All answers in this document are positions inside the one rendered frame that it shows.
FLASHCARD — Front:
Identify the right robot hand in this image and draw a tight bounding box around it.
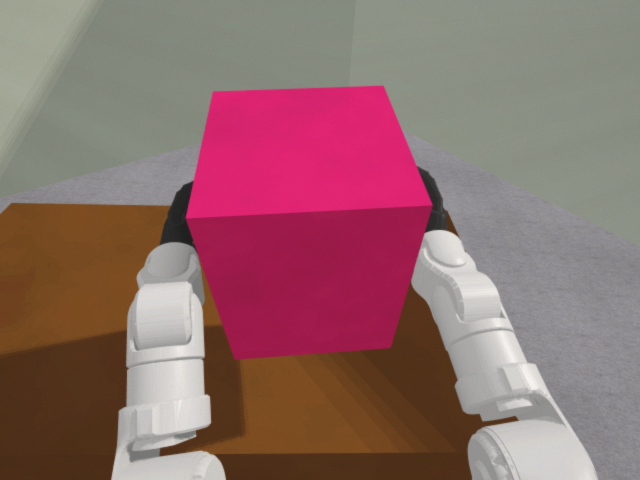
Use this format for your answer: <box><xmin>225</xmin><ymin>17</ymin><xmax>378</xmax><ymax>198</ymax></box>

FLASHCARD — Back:
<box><xmin>417</xmin><ymin>166</ymin><xmax>449</xmax><ymax>233</ymax></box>

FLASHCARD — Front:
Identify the carton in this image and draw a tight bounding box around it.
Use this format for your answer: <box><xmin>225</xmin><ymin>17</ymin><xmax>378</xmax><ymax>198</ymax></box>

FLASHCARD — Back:
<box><xmin>186</xmin><ymin>86</ymin><xmax>433</xmax><ymax>360</ymax></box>

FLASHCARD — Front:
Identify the pedestal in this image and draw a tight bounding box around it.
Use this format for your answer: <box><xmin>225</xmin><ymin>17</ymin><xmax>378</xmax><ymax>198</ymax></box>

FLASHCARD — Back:
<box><xmin>0</xmin><ymin>203</ymin><xmax>519</xmax><ymax>480</ymax></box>

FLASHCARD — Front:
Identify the left robot upper arm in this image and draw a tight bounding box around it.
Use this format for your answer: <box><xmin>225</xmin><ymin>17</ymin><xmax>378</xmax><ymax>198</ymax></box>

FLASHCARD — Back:
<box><xmin>118</xmin><ymin>451</ymin><xmax>226</xmax><ymax>480</ymax></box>

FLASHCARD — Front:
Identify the left robot hand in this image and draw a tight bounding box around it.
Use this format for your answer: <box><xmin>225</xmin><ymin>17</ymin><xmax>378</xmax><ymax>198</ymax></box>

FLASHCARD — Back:
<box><xmin>159</xmin><ymin>181</ymin><xmax>197</xmax><ymax>252</ymax></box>

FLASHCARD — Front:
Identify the right robot upper arm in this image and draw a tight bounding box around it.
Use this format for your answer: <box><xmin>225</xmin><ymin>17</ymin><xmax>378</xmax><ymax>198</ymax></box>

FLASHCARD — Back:
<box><xmin>468</xmin><ymin>416</ymin><xmax>596</xmax><ymax>480</ymax></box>

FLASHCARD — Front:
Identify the robot right forearm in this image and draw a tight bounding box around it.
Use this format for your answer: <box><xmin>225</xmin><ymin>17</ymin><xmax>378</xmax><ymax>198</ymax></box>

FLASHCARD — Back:
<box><xmin>411</xmin><ymin>230</ymin><xmax>598</xmax><ymax>480</ymax></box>

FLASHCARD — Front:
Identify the robot left forearm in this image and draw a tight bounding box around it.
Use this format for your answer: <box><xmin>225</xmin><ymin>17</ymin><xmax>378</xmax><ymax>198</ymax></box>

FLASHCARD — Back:
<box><xmin>111</xmin><ymin>242</ymin><xmax>211</xmax><ymax>480</ymax></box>

